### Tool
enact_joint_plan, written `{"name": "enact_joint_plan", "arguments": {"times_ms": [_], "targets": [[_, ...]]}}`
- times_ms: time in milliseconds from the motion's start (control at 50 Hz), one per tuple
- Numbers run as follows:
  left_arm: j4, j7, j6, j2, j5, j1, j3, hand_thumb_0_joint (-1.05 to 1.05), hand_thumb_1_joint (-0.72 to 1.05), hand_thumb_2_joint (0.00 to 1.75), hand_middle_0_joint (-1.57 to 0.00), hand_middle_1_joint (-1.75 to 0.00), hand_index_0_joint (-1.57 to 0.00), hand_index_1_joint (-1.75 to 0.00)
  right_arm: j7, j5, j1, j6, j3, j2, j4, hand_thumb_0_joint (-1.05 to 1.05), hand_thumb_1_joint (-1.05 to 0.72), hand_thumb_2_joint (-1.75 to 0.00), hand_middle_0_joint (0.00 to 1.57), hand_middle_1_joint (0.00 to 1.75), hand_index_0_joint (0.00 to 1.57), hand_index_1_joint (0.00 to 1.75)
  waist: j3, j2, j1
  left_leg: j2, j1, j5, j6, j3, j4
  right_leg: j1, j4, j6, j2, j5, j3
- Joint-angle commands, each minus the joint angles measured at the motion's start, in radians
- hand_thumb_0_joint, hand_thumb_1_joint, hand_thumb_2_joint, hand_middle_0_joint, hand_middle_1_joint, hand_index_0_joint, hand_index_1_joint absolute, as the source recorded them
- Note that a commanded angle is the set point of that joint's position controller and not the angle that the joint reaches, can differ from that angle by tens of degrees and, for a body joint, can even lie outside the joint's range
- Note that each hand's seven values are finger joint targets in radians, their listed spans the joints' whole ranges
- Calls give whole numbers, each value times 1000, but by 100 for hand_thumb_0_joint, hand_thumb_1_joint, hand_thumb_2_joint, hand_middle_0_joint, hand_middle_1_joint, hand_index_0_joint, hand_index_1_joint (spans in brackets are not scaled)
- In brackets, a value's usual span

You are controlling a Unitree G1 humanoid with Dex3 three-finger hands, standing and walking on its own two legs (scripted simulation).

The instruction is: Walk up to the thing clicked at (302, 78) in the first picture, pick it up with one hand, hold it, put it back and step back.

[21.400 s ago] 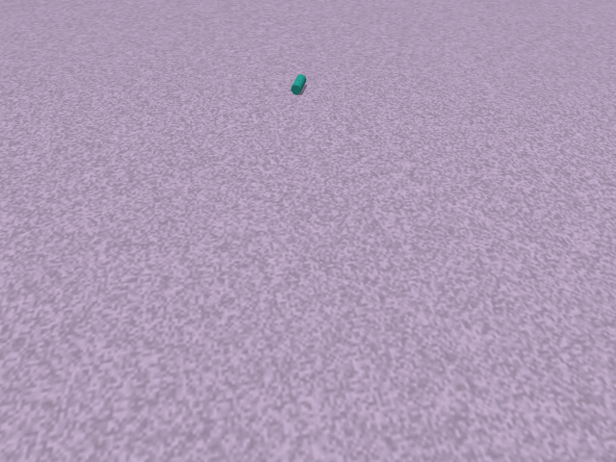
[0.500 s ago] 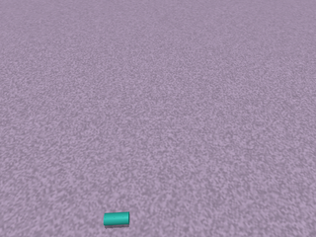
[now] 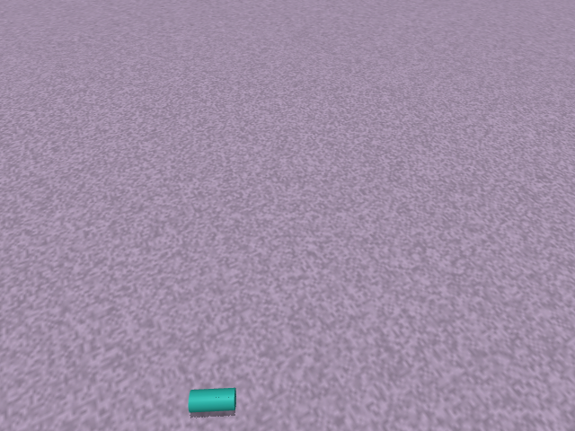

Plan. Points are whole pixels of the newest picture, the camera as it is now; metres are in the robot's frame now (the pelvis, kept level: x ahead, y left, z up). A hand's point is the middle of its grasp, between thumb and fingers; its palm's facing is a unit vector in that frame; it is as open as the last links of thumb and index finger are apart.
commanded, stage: stand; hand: left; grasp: from above
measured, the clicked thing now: (212, 399) +0.35 +0.21 -0.75
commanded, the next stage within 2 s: rise first in 0.18 s
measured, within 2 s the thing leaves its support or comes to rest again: neither
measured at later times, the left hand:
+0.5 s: hand out of the picture +0.14 +0.25 -0.17, palm faces -0.03 -0.94 -0.34, open 8.8 cm
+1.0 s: hand out of the picture +0.11 +0.27 -0.28, palm faces -0.26 -0.82 -0.52, open 14.1 cm
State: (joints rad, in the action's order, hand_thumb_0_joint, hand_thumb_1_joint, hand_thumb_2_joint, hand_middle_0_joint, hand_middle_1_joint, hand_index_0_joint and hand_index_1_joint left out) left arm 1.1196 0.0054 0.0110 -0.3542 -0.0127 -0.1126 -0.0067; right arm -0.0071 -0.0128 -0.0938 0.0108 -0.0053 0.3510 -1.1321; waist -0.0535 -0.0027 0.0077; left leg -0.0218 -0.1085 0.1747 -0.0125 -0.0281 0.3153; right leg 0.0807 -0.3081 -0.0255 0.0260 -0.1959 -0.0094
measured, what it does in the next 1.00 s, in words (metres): lowers itself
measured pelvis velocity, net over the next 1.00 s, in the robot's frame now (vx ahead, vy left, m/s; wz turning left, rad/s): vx -0.03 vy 0.01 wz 0.02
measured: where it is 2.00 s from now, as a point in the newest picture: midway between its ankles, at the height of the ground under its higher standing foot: outside the picture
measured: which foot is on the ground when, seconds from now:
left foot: down 0.00-1.00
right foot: down 0.00-1.00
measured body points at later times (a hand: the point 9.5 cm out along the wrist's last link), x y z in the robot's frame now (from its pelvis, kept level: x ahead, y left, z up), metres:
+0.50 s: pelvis -0.02 +0.00 -0.02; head +0.04 +0.01 +0.43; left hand +0.14 +0.30 -0.14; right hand +0.08 -0.28 -0.14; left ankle +0.00 +0.13 -0.75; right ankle -0.02 -0.13 -0.75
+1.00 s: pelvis -0.03 +0.01 -0.13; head +0.09 +0.02 +0.31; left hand +0.12 +0.31 -0.24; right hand +0.16 -0.25 -0.22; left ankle +0.00 +0.13 -0.75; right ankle -0.02 -0.13 -0.75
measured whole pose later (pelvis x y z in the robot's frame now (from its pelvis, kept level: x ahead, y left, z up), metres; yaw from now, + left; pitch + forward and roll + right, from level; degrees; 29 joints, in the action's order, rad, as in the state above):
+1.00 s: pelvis -0.03 +0.01 -0.13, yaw +1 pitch +22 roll -2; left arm 0.59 -0.03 -0.06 -0.32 -0.39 -0.18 0.13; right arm 0.00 0.00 -0.16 0.12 -0.05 0.25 -0.57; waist 0.14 0.00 0.02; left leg -0.03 -1.12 0.55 -0.01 0.03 1.29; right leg 1.06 -1.26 -0.03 0.02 -0.58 0.02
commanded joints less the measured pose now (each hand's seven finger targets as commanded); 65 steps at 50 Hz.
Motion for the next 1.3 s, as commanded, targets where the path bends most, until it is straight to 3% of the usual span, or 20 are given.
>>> {"name": "enact_joint_plan", "arguments": {"times_ms": [0, 240, 260, 280, 300, 320, 340, 360, 380, 400, 440, 520, 620, 740, 840, 940, 1120, 1200, 1260, 1280], "targets": [[-58, -15, 19, -218, 3, 33, 44, 0, 90, 90, -20, -30, -20, -30, 13, 5, 42, 18, -38, 213, 55, 0, -90, -90, 20, 30, 20, 30, 87, 1, -5, -119, 48, -179, 22, 87, -36, 18, 35, 39, 109, 182, -70], [-63, -16, 20, -217, 1, 28, 47, 0, 90, 90, -20, -30, -20, -30, 15, 5, 38, 19, -39, 214, 62, 0, -90, -90, 20, 30, 20, 30, 95, 6, -4, -121, 60, -204, 27, 81, -30, 15, 35, 36, 111, 217, -67], [-63, -17, 20, -221, 1, 34, 48, 0, 82, 98, -15, -38, -15, -38, 15, 4, 41, 19, -41, 216, 63, 0, -94, -91, 20, 30, 20, 30, 105, 2, -2, -124, 70, -217, 28, 83, -24, 9, 27, 40, 114, 228, -68], [-414, -28, 109, -43, 46, 385, 54, 0, 74, 96, -23, -46, -19, -46, 31, 69, -16, 63, 3, 44, 338, 0, -99, -93, 20, 30, 20, 30, -4, 14, 113, 20, -102, -49, 25, -25, 45, 237, -35, 29, -24, 125, 16], [-306, -33, 97, -90, 40, 482, 71, 0, 66, 97, -20, -54, -17, -54, 40, 70, -58, 60, -3, 72, 289, 0, -96, -92, 20, 30, 20, 30, 34, -35, 79, 20, -97, -16, 30, -22, 57, 192, -36, 24, -19, 75, 27], [-141, -36, 62, -204, 9, 283, 142, 0, 58, 95, -19, -62, -16, -62, 49, 70, -100, 51, -27, 109, 291, 0, -95, -92, 20, 30, 20, 30, 29, -23, 46, 21, -128, -2, 27, -25, 72, 201, -49, 32, -26, 41, 34], [-74, -21, 43, -215, -18, 244, 155, 0, 50, 96, -16, -69, -15, -70, 47, 60, -110, 47, -42, 111, 307, 0, -92, -91, 20, 30, 20, 30, 65, -34, 38, 28, -160, -3, 29, -22, 112, 218, -74, 38, -25, 28, 35], [-96, -1, 43, -219, -37, 308, 162, 0, 43, 98, -13, -76, -12, -77, 45, 54, -118, 50, -49, 104, 340, 0, -92, -91, 20, 30, 20, 30, 94, -54, 35, 25, -179, -14, 32, -17, 149, 241, -115, 39, -27, 37, 35], [-93, 12, 49, -244, -76, 274, 192, 0, 35, 97, -10, -84, -10, -84, 45, 35, -132, 56, -71, 102, 361, 0, -91, -91, 20, 30, 20, 30, 183, -51, 12, 28, -184, -53, 30, -17, 189, 224, -157, 37, -19, 80, 30], [-51, 20, 39, -226, -99, 138, 208, 0, 27, 96, -8, -92, -9, -91, 42, 28, -161, 59, -81, 97, 369, 0, -92, -91, 20, 30, 20, 30, 245, -1, -11, 40, -203, -93, 23, -17, 228, 220, -201, 40, -16, 118, 29], [-127, 24, 25, -199, -129, 83, 208, 0, 11, 98, -5, -100, -7, -98, 33, 28, -162, 62, -87, 89, 433, 0, -93, -91, 20, 30, 20, 30, 293, 52, -37, 46, -220, -130, 14, -13, 258, 225, -251, 47, -23, 134, 33], [-200, 2, -42, -162, -164, 61, 201, 0, -21, 101, -4, -103, -5, -103, 24, 37, -135, 60, -93, 81, 518, 0, -91, -90, 20, 30, 20, 30, 269, 27, -16, 34, -280, -90, 12, 3, 292, 303, -287, 47, -38, 69, 50], [-314, -16, -52, -143, -205, 87, 206, 0, -53, 101, -8, -105, -7, -106, 11, 29, -127, 82, -94, 61, 586, 0, -92, -91, 20, 30, 20, 30, 261, 12, 1, 22, -445, 62, 15, 14, 439, 490, -427, 45, -40, -87, 49], [-505, -28, -28, -136, -268, 3, 213, 0, -57, 101, -9, -105, -8, -106, 15, 20, -124, 114, -100, 43, 639, 0, -92, -91, 20, 30, 20, 30, 339, 55, 2, 10, -581, 132, 14, 28, 593, 668, -603, 45, -40, -144, 44], [-660, -43, -51, -136, -318, -86, 212, 0, -56, 99, -8, -107, -7, -108, 18, 20, -106, 130, -102, 43, 670, 0, -92, -91, 20, 30, 20, 30, 428, 71, 12, 4, -643, 77, 18, 42, 711, 770, -720, 47, -39, -110, 47], [-656, -61, -36, -132, -397, 20, 182, 0, -57, 99, -8, -105, -7, -106, 13, 16, -75, 156, -101, 48, 666, 0, -91, -91, 20, 30, 20, 30, 432, 62, 44, 2, -815, 154, 21, 59, 858, 976, -872, 47, -36, -179, 49], [-574, -143, 88, -216, -603, 146, 179, 0, -53, 98, -8, -104, -8, -104, -20, 15, -41, 185, -118, 86, 622, 0, -88, -90, 20, 30, 20, 30, 646, 111, 6, 8, -1005, 102, 14, 84, 1136, 1286, -1179, 52, -35, -167, 55], [-557, -184, 107, -244, -678, 235, 166, 0, -54, 98, -9, -105, -8, -105, -32, 10, -39, 174, -129, 93, 593, 0, -90, -90, 20, 30, 20, 30, 737, 101, 4, 9, -1089, 101, 19, 76, 1248, 1361, -1263, 53, -42, -156, 59], [-508, -213, 114, -311, -733, 322, 199, 0, -53, 98, -9, -103, -9, -104, -39, 3, -41, 163, -133, 100, 565, 0, -90, -90, 20, 30, 20, 30, 783, 93, -8, 13, -1173, 123, 25, 65, 1332, 1397, -1318, 50, -44, -165, 57], [-494, -218, 116, -293, -748, 336, 183, 0, -53, 99, -10, -103, -10, -103, -43, 2, -44, 159, -134, 100, 559, 0, -90, -90, 20, 30, 20, 30, 805, 88, -7, 13, -1185, 117, 24, 65, 1355, 1416, -1341, 52, -46, -166, 61]]}}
